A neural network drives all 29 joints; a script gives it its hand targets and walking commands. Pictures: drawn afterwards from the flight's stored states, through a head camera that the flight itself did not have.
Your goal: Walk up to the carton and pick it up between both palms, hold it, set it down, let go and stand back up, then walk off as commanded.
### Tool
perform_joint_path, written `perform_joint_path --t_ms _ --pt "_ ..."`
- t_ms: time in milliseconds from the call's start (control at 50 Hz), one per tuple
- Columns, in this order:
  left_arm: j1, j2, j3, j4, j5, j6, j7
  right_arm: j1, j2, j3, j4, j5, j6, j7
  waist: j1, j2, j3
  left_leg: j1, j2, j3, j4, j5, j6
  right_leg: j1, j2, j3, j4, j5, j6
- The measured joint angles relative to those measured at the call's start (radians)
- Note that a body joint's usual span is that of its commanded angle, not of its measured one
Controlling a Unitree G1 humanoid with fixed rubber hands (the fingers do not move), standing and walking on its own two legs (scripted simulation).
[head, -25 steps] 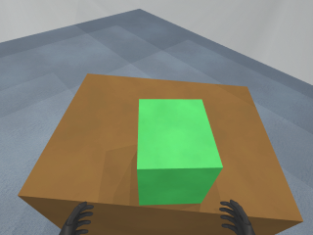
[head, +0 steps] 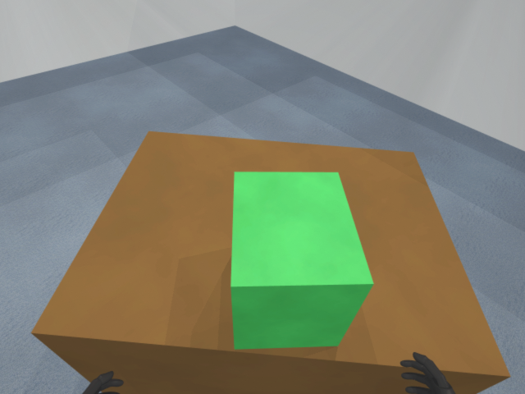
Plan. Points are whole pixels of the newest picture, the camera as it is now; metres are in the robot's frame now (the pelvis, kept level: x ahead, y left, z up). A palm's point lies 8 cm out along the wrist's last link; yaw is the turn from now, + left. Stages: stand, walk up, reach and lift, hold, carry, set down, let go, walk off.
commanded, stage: stand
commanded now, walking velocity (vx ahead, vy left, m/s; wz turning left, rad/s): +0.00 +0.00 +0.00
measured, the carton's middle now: (286, 259) +0.41 -0.02 -0.07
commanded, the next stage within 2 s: none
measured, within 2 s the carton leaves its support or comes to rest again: neither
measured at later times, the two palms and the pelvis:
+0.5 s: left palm out of the picture +0.07 +0.31 -0.10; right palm out of the picture +0.17 -0.27 -0.08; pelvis +0.00 +0.00 +0.00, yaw +0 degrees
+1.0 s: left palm out of the picture +0.06 +0.31 -0.10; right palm out of the picture +0.17 -0.27 -0.08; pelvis +0.00 +0.00 +0.00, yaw +0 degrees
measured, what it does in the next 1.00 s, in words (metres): stands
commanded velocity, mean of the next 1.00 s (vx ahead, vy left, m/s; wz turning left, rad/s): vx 0.00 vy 0.00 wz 0.00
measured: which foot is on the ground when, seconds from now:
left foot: down 0.00-1.00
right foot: down 0.00-1.00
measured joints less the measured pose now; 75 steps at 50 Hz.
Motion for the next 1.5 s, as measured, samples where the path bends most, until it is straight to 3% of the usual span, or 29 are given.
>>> perform_joint_path --t_ms 160,340,1500 --pt "0.000 0.036 0.000 0.129 0.000 -0.015 -0.004 0.000 -0.032 0.000 0.000 0.000 0.022 0.000 0.000 0.006 -0.003 0.000 -0.002 0.000 0.000 0.000 0.001 0.000 -0.002 0.000 0.000 -0.001 0.002" --pt "-0.001 0.036 0.000 0.182 0.000 -0.019 -0.004 0.000 -0.033 0.000 0.000 0.000 0.030 0.000 0.000 0.020 -0.017 0.000 -0.005 0.000 0.000 0.000 0.003 0.001 -0.005 0.000 0.000 -0.001 0.003" --pt "-0.001 0.037 0.000 0.245 0.000 -0.024 -0.004 0.001 -0.033 0.000 0.014 0.000 0.043 0.000 0.000 0.037 -0.020 0.000 -0.010 0.000 0.000 0.010 0.008 0.002 -0.010 0.000 0.000 0.008 0.006"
